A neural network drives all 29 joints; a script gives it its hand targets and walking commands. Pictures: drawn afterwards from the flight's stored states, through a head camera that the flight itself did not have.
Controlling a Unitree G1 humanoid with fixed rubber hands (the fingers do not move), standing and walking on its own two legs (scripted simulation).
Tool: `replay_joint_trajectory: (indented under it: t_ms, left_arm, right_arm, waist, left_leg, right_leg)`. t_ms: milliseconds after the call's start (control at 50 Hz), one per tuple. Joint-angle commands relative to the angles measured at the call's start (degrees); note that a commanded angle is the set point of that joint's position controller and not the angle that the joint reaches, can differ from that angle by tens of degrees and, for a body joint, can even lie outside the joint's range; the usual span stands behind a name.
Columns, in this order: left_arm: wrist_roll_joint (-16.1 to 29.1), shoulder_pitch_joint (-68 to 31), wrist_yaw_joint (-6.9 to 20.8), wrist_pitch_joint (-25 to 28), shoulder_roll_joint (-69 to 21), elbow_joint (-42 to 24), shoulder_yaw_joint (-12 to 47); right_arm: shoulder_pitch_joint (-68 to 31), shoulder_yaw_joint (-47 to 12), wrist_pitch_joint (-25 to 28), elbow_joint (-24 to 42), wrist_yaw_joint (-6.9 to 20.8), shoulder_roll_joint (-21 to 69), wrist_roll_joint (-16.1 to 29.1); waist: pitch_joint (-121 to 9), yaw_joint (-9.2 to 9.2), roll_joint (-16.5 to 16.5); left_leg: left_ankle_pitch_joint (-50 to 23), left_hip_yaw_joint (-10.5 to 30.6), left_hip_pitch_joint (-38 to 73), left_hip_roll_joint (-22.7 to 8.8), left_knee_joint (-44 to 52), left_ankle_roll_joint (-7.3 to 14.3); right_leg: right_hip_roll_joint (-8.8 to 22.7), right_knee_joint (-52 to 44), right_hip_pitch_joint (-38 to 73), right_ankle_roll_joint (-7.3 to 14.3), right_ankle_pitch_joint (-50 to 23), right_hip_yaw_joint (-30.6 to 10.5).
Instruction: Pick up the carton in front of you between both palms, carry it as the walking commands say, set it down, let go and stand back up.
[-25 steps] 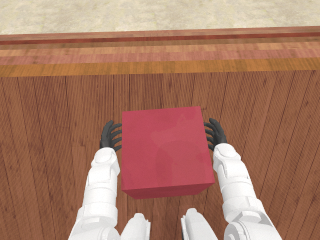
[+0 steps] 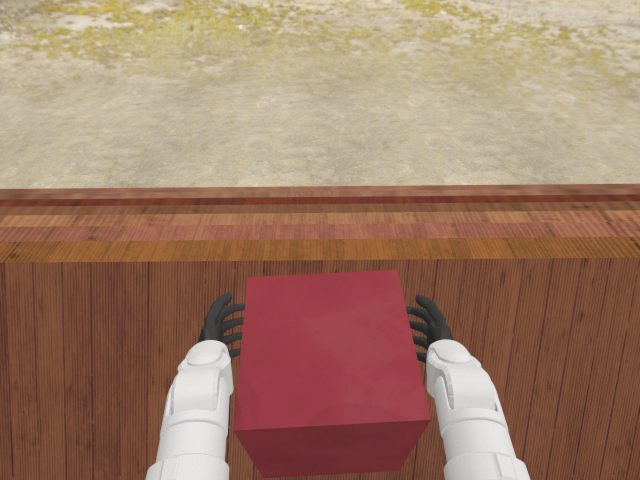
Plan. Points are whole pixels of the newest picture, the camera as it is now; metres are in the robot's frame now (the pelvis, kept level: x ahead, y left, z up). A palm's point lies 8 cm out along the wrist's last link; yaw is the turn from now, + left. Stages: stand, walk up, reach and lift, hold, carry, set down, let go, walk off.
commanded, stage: reach and lift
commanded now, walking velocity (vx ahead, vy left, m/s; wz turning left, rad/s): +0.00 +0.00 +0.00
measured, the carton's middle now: (327, 378) +0.29 +0.00 -0.06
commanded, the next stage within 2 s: hold in 1.00 s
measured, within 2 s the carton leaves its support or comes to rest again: neither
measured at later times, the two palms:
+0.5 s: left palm (214, 346) +0.30 +0.14 +0.04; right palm (442, 345) +0.29 -0.16 +0.03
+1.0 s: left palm (211, 340) +0.30 +0.15 +0.05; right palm (441, 341) +0.29 -0.15 +0.04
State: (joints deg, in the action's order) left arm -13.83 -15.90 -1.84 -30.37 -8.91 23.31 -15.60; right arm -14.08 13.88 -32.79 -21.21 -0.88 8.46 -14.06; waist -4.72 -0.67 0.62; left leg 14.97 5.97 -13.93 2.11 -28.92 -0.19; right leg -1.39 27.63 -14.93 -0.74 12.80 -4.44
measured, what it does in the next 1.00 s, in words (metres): stands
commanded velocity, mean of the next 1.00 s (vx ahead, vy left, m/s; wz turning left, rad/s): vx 0.00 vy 0.00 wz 0.00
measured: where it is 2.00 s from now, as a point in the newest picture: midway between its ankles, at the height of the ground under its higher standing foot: outside the picture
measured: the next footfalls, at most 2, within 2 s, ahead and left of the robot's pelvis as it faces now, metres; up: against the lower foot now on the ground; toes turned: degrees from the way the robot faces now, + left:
none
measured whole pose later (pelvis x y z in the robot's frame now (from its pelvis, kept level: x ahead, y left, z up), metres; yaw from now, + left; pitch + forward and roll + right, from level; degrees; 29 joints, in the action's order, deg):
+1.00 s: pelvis +0.00 +0.00 +0.01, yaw +0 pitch -6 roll +0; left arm -16.3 -15.8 -0.2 -38.3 -8.9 17.2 -13.9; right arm -14.0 11.8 -40.5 -15.3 0.1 8.5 -15.7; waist 0.7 -0.4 0.4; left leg 12.3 5.8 -3.1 1.7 -21.2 -0.1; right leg -1.2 20.5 -4.4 -0.6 10.3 -4.9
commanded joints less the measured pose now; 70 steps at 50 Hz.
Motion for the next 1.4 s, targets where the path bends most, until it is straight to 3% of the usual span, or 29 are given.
replay_joint_trajectory:
  t_ms: [0,60,160,300,680,960,1060,1220,1380]
  left_arm:
    - [8.6,-23.9,15.4,-3.3,-56.2,4.6,28.6]
    - [7.3,-27.3,16.0,-3.4,-56.2,6.7,25.3]
    - [8.8,-34.2,16.7,-2.4,-58.7,4.1,27.4]
    - [8.1,-33.6,17.0,-3.0,-57.0,5.1,27.0]
    - [10.0,-23.9,16.5,-5.4,-54.0,-3.5,30.3]
    - [11.1,-23.4,15.8,-7.5,-54.6,-6.1,31.4]
    - [13.5,-22.9,15.3,-9.2,-55.1,-11.1,35.0]
    - [11.2,-24.6,15.5,-12.0,-51.9,-7.8,30.6]
    - [11.5,-29.6,16.3,-10.9,-53.5,-7.2,31.1]
  right_arm:
    - [-29.6,-28.1,-0.5,-0.5,14.7,52.9,10.2]
    - [-33.7,-25.5,-0.6,-2.3,15.3,52.7,9.1]
    - [-40.5,-28.0,0.3,0.4,15.9,55.5,10.4]
    - [-39.3,-27.6,-0.3,-0.6,15.3,55.1,9.3]
    - [-28.6,-30.9,-3.1,7.5,14.0,54.2,11.8]
    - [-29.0,-31.3,-4.8,10.2,14.4,52.1,12.3]
    - [-29.2,-36.0,-6.4,15.3,14.5,52.8,14.9]
    - [-29.8,-30.6,-9.0,11.1,14.2,50.2,12.3]
    - [-34.7,-31.8,-8.3,10.7,14.6,53.0,13.1]
  waist:
    - [-4.9,-0.22,0.8]
    - [-3.1,0.09,0.7]
    - [-9.6,0.58,0.2]
    - [-9.2,0.25,-0.6]
    - [-10.2,0.36,-0.8]
    - [-8.0,0.13,0.1]
    - [-11.1,0.85,0.2]
    - [-1.9,0.34,0.0]
    - [-6.0,0.88,-0.1]
  left_leg:
    - [-5.7,-0.7,1.4,2.4,7.9,-0.1]
    - [-1.2,-1.1,0.3,2.1,8.2,0.3]
    - [-2.2,-1.0,2.1,2.1,7.0,0.4]
    - [-2.1,-1.7,3.3,2.5,7.8,0.4]
    - [-15.8,-1.4,8.8,3.6,9.6,-0.1]
    - [-15.6,-0.9,10.5,3.2,10.7,-0.7]
    - [-19.3,-0.5,13.1,3.1,10.9,-0.9]
    - [-7.3,-1.6,9.5,2.6,12.7,-0.6]
    - [-5.9,-1.8,8.7,2.7,11.7,-0.1]
  right_leg:
    - [-3.4,-5.2,9.0,1.3,-5.2,0.8]
    - [-3.2,-5.1,8.5,1.5,-1.3,1.2]
    - [-3.3,-3.8,10.7,1.4,-2.0,1.0]
    - [-3.2,-5.1,11.7,0.9,-2.0,1.0]
    - [-3.6,-7.6,17.9,-0.1,-17.0,0.1]
    - [-4.2,-8.3,16.8,0.4,-13.7,0.5]
    - [-4.5,-8.6,18.5,0.2,-16.6,0.5]
    - [-3.8,-10.3,15.3,0.6,-5.5,0.8]
    - [-3.6,-9.1,16.7,0.4,-5.1,0.8]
